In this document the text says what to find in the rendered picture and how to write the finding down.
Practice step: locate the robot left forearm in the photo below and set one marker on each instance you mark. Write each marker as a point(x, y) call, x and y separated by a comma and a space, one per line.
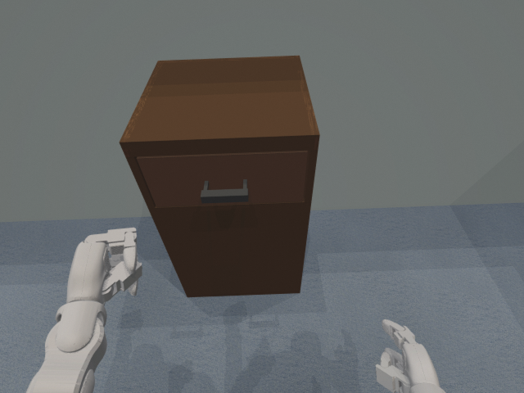
point(73, 349)

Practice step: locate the robot right hand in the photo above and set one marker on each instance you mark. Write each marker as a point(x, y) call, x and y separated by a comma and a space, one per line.
point(398, 373)

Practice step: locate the cabinet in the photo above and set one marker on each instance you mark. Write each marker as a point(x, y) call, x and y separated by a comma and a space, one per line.
point(228, 105)

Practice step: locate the handle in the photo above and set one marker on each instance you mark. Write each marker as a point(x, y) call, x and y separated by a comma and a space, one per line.
point(224, 195)

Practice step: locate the robot left hand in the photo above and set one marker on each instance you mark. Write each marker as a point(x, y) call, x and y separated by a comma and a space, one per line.
point(91, 265)

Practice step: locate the drawer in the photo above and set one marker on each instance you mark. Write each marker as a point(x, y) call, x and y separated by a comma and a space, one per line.
point(272, 176)

